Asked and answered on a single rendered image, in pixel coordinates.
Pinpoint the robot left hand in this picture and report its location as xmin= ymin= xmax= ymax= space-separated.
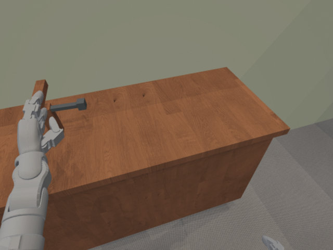
xmin=17 ymin=91 xmax=65 ymax=155

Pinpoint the counter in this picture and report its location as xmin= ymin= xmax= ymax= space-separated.
xmin=0 ymin=67 xmax=290 ymax=250

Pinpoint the robot right hand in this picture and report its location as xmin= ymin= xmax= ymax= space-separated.
xmin=262 ymin=235 xmax=284 ymax=250

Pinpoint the robot left forearm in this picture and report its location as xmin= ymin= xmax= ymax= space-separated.
xmin=0 ymin=152 xmax=52 ymax=250

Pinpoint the tap lever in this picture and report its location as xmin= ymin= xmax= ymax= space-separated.
xmin=50 ymin=98 xmax=87 ymax=112

